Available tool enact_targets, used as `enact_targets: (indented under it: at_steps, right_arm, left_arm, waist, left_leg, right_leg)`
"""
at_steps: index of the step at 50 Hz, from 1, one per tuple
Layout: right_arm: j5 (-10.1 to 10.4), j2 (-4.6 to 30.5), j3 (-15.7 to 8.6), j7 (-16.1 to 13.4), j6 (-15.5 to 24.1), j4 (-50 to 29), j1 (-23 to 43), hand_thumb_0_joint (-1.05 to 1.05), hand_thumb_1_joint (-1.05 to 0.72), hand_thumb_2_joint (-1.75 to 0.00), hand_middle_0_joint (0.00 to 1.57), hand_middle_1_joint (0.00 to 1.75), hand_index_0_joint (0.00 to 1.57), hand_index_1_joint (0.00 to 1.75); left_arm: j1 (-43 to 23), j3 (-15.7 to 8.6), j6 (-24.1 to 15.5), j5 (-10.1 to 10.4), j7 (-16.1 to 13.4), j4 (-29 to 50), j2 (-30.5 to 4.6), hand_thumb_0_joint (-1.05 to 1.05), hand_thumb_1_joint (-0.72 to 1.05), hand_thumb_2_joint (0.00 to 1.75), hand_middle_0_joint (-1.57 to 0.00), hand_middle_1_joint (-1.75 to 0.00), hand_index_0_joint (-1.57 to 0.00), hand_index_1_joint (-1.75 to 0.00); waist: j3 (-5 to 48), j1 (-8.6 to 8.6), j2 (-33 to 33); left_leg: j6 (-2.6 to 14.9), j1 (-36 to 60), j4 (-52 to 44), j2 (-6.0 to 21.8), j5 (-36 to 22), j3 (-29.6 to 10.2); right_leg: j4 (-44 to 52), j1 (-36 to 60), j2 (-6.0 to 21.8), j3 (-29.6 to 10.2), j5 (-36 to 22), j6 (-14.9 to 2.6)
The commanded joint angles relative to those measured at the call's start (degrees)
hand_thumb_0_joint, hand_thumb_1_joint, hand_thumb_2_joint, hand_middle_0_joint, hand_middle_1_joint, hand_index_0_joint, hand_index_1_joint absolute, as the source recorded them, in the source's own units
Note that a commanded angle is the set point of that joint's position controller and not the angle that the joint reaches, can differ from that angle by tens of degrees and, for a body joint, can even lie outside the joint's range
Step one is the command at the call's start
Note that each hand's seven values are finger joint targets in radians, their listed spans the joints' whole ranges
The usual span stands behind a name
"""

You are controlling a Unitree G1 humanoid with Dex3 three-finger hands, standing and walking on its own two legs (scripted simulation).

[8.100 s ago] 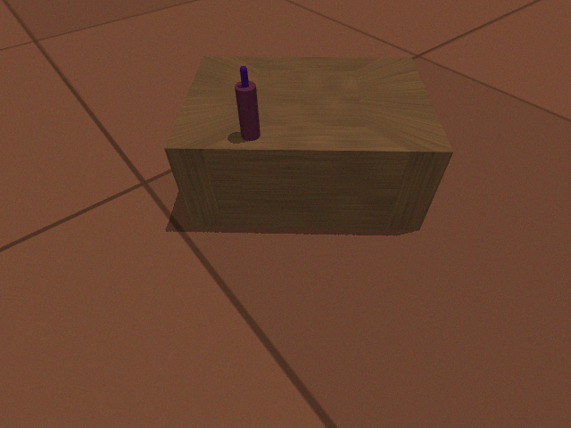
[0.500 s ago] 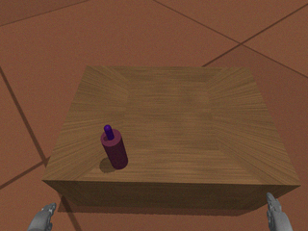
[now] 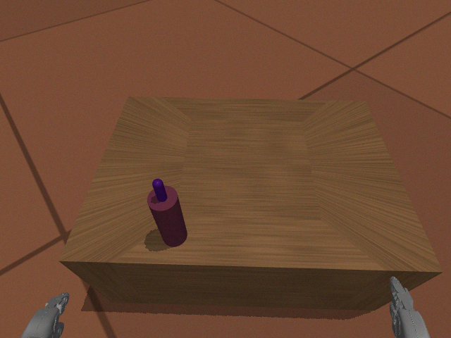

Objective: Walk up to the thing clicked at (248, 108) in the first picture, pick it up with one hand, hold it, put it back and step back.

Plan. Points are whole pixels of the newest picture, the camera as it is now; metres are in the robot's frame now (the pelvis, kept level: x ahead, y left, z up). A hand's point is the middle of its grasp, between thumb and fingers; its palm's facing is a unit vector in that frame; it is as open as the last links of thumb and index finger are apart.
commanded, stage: go down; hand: left
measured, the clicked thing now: (167, 212) +0.44 +0.18 -0.15
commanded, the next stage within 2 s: approach in 1.66 s
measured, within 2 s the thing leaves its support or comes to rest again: neither
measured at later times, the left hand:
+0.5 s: hand (62, 296) +0.21 +0.31 -0.04, palm faces +0.15 -0.94 -0.31, open 17.4 cm
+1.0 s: hand (48, 235) +0.30 +0.34 +0.01, palm faces +0.17 -0.97 -0.18, open 17.5 cm
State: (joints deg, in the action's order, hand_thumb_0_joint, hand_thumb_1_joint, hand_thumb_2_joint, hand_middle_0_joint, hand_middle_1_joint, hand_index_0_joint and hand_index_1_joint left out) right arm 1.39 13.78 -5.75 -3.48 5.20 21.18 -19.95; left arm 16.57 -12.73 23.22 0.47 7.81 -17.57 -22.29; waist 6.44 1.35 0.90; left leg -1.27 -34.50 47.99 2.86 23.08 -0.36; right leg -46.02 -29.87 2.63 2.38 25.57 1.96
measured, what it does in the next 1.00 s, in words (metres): stands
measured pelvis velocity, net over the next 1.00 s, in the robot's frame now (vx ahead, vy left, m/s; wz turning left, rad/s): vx -0.02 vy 0.00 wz -0.02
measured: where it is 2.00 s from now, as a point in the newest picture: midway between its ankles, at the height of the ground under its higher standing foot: outside the picture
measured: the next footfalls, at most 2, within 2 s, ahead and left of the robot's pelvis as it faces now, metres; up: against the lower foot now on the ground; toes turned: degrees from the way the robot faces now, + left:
none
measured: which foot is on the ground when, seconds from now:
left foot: down 0.00-1.00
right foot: down 0.00-1.00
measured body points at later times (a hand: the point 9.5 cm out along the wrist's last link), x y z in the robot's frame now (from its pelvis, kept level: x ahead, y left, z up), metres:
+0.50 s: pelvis -0.01 +0.00 -0.01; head +0.02 +0.01 +0.43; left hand +0.20 +0.35 -0.02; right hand +0.15 -0.26 -0.05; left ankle +0.01 +0.13 -0.70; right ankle -0.03 -0.14 -0.70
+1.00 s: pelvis -0.02 +0.00 -0.01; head +0.03 +0.02 +0.44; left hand +0.29 +0.39 +0.03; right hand +0.13 -0.27 -0.05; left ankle +0.01 +0.13 -0.70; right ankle -0.03 -0.14 -0.70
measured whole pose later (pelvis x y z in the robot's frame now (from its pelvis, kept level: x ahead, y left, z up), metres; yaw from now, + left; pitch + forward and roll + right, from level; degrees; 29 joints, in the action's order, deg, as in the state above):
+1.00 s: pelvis -0.02 +0.00 -0.01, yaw -1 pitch +11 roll -2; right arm 1.4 14.6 -2.1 -5.8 10.4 21.5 -21.2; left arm -13.5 -26.6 7.3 5.2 22.0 -41.6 -36.1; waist 6.2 2.4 -0.4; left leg -1.1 -39.5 51.9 3.5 23.4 -0.1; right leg -49.7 -35.1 2.0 1.7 25.6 2.0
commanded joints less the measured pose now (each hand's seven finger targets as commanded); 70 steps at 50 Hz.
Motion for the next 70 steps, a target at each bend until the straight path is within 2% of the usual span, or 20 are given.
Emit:
enact_targets:
  at_steps: [1, 10, 14, 16, 21, 23, 27, 29, 31, 38, 42, 44, 53, 55, 57, 59, 61, 66, 68, 70]
  right_arm:
    - [0.4, 8.5, -3.4, -1.1, 3.0, -11.5, 0.1, 0.00, 0.56, -0.04, 0.05, 0.05, 0.05, 0.05]
    - [0.5, 7.9, -2.4, -1.9, 3.3, -16.9, -2.4, 0.00, 0.55, -0.04, 0.05, 0.05, 0.05, 0.05]
    - [0.7, 8.0, -2.4, -2.5, 3.7, -16.7, -3.2, 0.00, 0.55, -0.04, 0.05, 0.05, 0.05, 0.05]
    - [0.7, 8.0, -2.3, -3.0, 4.2, -18.6, -3.9, 0.00, 0.55, -0.04, 0.05, 0.05, 0.05, 0.05]
    - [0.7, 8.2, -2.6, -4.0, 5.5, -16.0, -3.8, 0.00, 0.54, -0.05, 0.05, 0.05, 0.05, 0.05]
    - [0.9, 6.7, 0.0, -4.1, 6.0, -15.3, -3.8, 0.00, 0.54, -0.05, 0.05, 0.05, 0.05, 0.05]
    - [0.8, 7.6, 0.1, -4.1, 6.2, -14.8, -2.8, 0.00, 0.54, -0.05, 0.05, 0.05, 0.05, 0.05]
    - [1.0, 8.3, 0.0, -3.9, 6.4, -14.2, -2.2, 0.00, 0.54, -0.05, 0.05, 0.05, 0.05, 0.05]
    - [0.9, 7.9, 0.7, -3.5, 6.5, -14.5, -1.7, 0.00, 0.54, -0.05, 0.05, 0.05, 0.05, 0.05]
    - [0.7, 10.2, -1.8, -3.1, 7.3, -12.6, -2.4, 0.00, 0.53, -0.05, 0.05, 0.05, 0.05, 0.05]
    - [0.6, 8.8, -0.3, -2.7, 7.6, -9.1, -2.9, 0.00, 0.53, -0.05, 0.05, 0.05, 0.05, 0.05]
    - [0.6, 9.5, -0.7, -2.9, 8.2, -10.5, -0.8, 0.00, 0.53, -0.05, 0.05, 0.05, 0.05, 0.05]
    - [0.1, 9.8, 0.2, -2.8, 8.2, -7.9, -1.0, 0.00, 0.53, -0.05, 0.05, 0.05, 0.05, 0.05]
    - [0.0, 9.6, 0.6, -2.8, 8.0, -8.0, 0.2, 0.00, 0.53, -0.05, 0.05, 0.05, 0.05, 0.05]
    - [-0.2, 8.9, 1.7, -2.6, 8.0, -7.1, -0.4, 0.00, 0.53, -0.05, 0.05, 0.05, 0.05, 0.05]
    - [-0.1, 10.4, -0.1, -2.7, 8.1, -7.4, 0.3, 0.00, 0.53, -0.06, 0.05, 0.05, 0.05, 0.05]
    - [-0.3, 9.5, 1.6, -2.6, 8.0, -7.5, 0.5, 0.00, 0.53, -0.05, 0.05, 0.05, 0.05, 0.05]
    - [-0.2, 10.4, 1.0, -2.7, 8.0, -9.9, 2.3, 0.00, 0.53, -0.05, 0.05, 0.05, 0.05, 0.05]
    - [-0.3, 8.9, 2.1, -2.4, 7.5, -5.1, -0.4, 0.00, 0.53, -0.05, 0.05, 0.05, 0.05, 0.05]
    - [-0.2, 10.6, 0.8, -2.5, 7.9, -7.3, 1.5, 0.00, 0.53, -0.05, 0.05, 0.05, 0.05, 0.05]
  left_arm:
    - [-1.3, -6.3, -1.5, 0.4, 0.1, 10.6, -12.9, 0.00, -0.57, 0.05, -0.07, -0.04, -0.07, -0.05]
    - [0.6, -8.0, -0.9, 1.3, 1.1, 15.0, -14.0, 0.00, -0.59, 0.07, -0.07, -0.05, -0.06, -0.06]
    - [-5.3, -9.6, -1.6, 1.6, 1.2, 17.2, -17.6, 0.00, -0.56, 0.09, -0.06, -0.05, -0.05, -0.07]
    - [-8.1, -11.5, -2.6, 1.5, 1.0, 20.1, -20.1, 0.00, -0.56, 0.09, -0.06, -0.05, -0.05, -0.06]
    - [-16.4, -12.2, -4.0, 3.3, 2.4, 14.6, -20.6, 0.00, -0.55, 0.09, -0.06, -0.05, -0.05, -0.06]
    - [-18.5, -13.9, -4.9, 3.8, 3.4, 13.3, -23.2, 0.00, -0.54, 0.10, -0.06, -0.05, -0.04, -0.06]
    - [-21.0, -13.4, -4.8, 5.0, 6.5, 3.7, -22.6, 0.00, -0.55, 0.07, -0.06, -0.04, -0.05, -0.05]
    - [-23.7, -15.7, -5.3, 5.4, 8.0, 1.5, -26.2, 0.00, -0.57, 0.08, -0.06, -0.05, -0.05, -0.06]
    - [-24.6, -15.5, -6.0, 5.6, 9.3, -1.4, -26.1, 0.00, -0.58, 0.06, -0.06, -0.04, -0.05, -0.05]
    - [-35.9, -18.7, -12.6, 5.6, 12.0, -6.0, -32.0, 0.00, -0.59, 0.06, -0.06, -0.05, -0.06, -0.06]
    - [-38.8, -18.1, -16.0, 5.6, 13.3, -11.1, -31.3, 0.00, -0.59, 0.07, -0.06, -0.05, -0.06, -0.06]
    - [-43.2, -19.0, -17.7, 5.7, 13.5, -10.3, -33.9, 0.00, -0.59, 0.06, -0.06, -0.04, -0.06, -0.05]
    - [-46.8, -19.7, -22.4, 6.4, 15.9, -20.1, -35.3, 0.00, -0.58, 0.06, -0.05, -0.04, -0.05, -0.05]
    - [-50.0, -20.8, -23.7, 6.1, 16.2, -19.2, -38.4, 0.00, -0.57, 0.06, -0.06, -0.04, -0.05, -0.04]
    - [-49.8, -19.6, -24.4, 6.4, 16.9, -23.0, -36.0, 0.00, -0.56, 0.06, -0.05, -0.04, -0.05, -0.04]
    - [-52.1, -20.4, -25.4, 6.4, 17.3, -23.3, -37.9, 0.00, -0.56, 0.06, -0.05, -0.04, -0.05, -0.05]
    - [-53.5, -20.9, -26.4, 6.7, 17.8, -24.0, -38.9, 0.00, -0.56, 0.06, -0.05, -0.04, -0.05, -0.04]
    - [-56.0, -21.4, -27.9, 6.7, 18.4, -24.6, -40.5, 0.00, -0.55, 0.07, -0.05, -0.04, -0.05, -0.04]
    - [-55.7, -21.3, -28.1, 6.8, 18.6, -26.2, -40.3, 0.00, -0.56, 0.06, -0.05, -0.04, -0.05, -0.04]
    - [-55.9, -21.5, -28.4, 7.1, 18.9, -26.8, -40.6, 0.00, -0.56, 0.07, -0.05, -0.04, -0.05, -0.05]
  waist:
    - [6.5, -0.20, 2.4]
    - [7.4, -0.51, 3.3]
    - [5.9, 0.18, 4.1]
    - [9.2, 0.35, 4.9]
    - [8.3, 1.39, 5.2]
    - [9.2, -0.03, 6.8]
    - [9.1, 0.12, 4.6]
    - [8.8, -0.74, 3.9]
    - [9.6, -0.59, 4.1]
    - [13.5, -0.16, 5.5]
    - [12.8, -0.07, 6.7]
    - [14.6, 0.13, 8.1]
    - [15.0, 0.79, 5.7]
    - [16.0, 0.41, 7.4]
    - [13.1, 0.77, 6.0]
    - [15.0, 1.04, 6.7]
    - [14.7, 0.85, 6.4]
    - [17.0, 1.45, 6.3]
    - [14.3, 0.61, 7.9]
    - [16.4, 1.21, 7.7]
  left_leg:
    - [1.23, 7.3, -5.2, -2.7, -12.8, 1.1]
    - [1.05, 4.7, -3.6, -2.6, -10.4, 0.7]
    - [1.13, 3.3, -3.3, -2.7, -6.8, 0.5]
    - [1.12, 5.3, -2.2, -2.5, -10.0, 0.5]
    - [1.21, 5.7, -2.8, -2.1, -8.5, -0.3]
    - [1.10, 6.1, -3.0, -2.3, -9.9, -0.4]
    - [1.49, 5.9, -2.9, -2.3, -11.5, -0.3]
    - [1.58, 5.0, -3.0, -2.5, -11.3, -0.1]
    - [1.61, 5.5, -2.6, -2.5, -13.0, 0.2]
    - [1.49, 7.8, -2.4, -1.9, -15.8, 0.1]
    - [1.26, 9.2, -3.0, -1.2, -17.4, -0.4]
    - [1.23, 10.6, -3.1, -1.3, -16.9, -0.4]
    - [1.73, 10.4, -3.8, -1.3, -15.6, -0.2]
    - [1.65, 11.2, -3.6, -1.5, -16.9, 0.1]
    - [1.63, 9.7, -4.1, -1.3, -15.1, -0.2]
    - [1.60, 10.8, -4.1, -1.3, -14.8, -0.2]
    - [1.74, 10.0, -4.0, -1.5, -13.7, 0.0]
    - [1.87, 11.3, -3.7, -1.6, -14.8, 0.1]
    - [1.67, 9.7, -4.0, -1.7, -13.6, 0.1]
    - [1.56, 11.1, -4.0, -1.2, -14.5, -0.3]
  right_leg:
    - [5.6, -0.1, -2.2, 0.7, -13.2, -1.50]
    - [3.2, -2.7, -2.5, 0.9, -10.4, -1.60]
    - [3.1, -4.5, -2.2, 0.6, -7.5, -1.53]
    - [2.3, -3.4, -2.0, 0.3, -10.6, -1.41]
    - [2.2, -4.4, -2.1, 0.4, -9.4, -1.42]
    - [1.9, -3.2, -2.1, 0.6, -10.1, -1.73]
    - [2.6, -2.9, -2.2, 0.8, -11.6, -1.66]
    - [2.9, -2.5, -2.1, 0.6, -11.3, -1.65]
    - [2.8, -2.1, -2.0, 0.3, -13.0, -1.61]
    - [1.8, -2.3, -2.4, 0.0, -14.9, -1.80]
    - [1.5, -3.8, -2.8, 0.3, -14.4, -2.04]
    - [2.0, -3.6, -2.7, 0.2, -14.3, -2.09]
    - [3.4, -3.1, -2.7, 0.2, -14.4, -2.05]
    - [3.4, -3.6, -2.6, 0.1, -15.3, -2.18]
    - [3.6, -4.1, -2.8, 0.3, -13.8, -2.18]
    - [3.7, -4.6, -2.8, 0.2, -13.4, -2.25]
    - [4.0, -4.1, -2.7, 0.0, -13.0, -2.08]
    - [4.2, -4.2, -2.6, -0.2, -14.0, -2.03]
    - [4.2, -5.3, -2.6, -0.1, -12.8, -2.26]
    - [3.9, -5.1, -2.9, 0.2, -13.1, -2.32]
